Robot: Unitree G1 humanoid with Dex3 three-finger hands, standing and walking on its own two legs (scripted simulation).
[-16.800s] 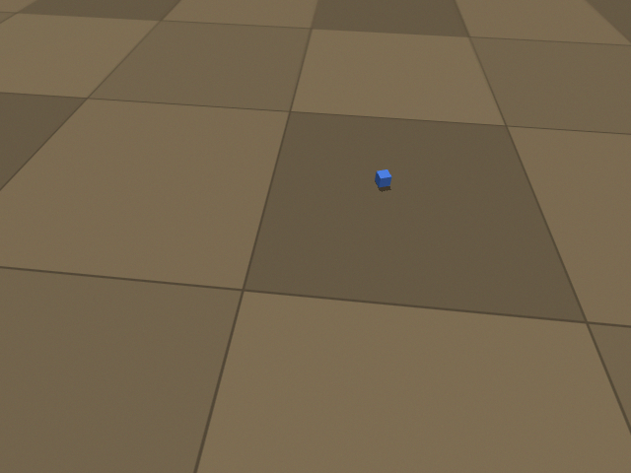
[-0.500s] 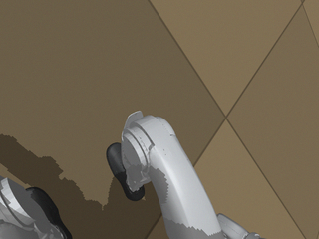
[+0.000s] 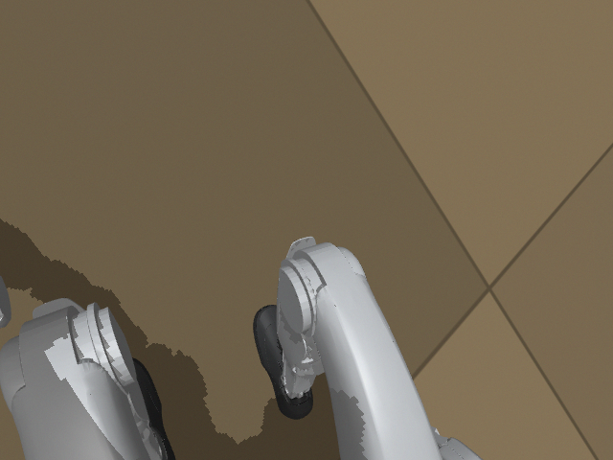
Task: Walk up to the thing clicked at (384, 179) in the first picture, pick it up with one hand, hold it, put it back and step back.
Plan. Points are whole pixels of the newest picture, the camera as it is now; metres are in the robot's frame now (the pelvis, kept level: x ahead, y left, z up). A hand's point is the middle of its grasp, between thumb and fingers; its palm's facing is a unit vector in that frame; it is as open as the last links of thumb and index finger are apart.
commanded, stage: settle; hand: left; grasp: from above
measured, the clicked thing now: out of the picture +0.44 +0.38 -0.23
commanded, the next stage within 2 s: lift in 0.22 s
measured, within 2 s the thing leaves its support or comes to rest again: neither
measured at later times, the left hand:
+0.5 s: hand out of the picture +0.45 +0.34 -0.15, palm faces -0.17 -0.39 -0.91, open 5.8 cm
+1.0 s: hand out of the picture +0.37 +0.34 -0.01, palm faces -0.20 -0.35 -0.91, open 6.1 cm
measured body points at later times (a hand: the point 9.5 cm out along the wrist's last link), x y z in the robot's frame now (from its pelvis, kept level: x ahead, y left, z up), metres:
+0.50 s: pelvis +0.01 -0.01 +0.01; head +0.25 +0.06 +0.37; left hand +0.46 +0.36 -0.10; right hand +0.03 -0.27 -0.09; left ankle +0.07 +0.13 -0.30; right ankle +0.11 -0.11 -0.30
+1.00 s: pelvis +0.00 -0.01 +0.09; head +0.17 +0.03 +0.51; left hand +0.38 +0.35 +0.05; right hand +0.11 -0.27 -0.04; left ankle +0.07 +0.13 -0.30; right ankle +0.11 -0.11 -0.30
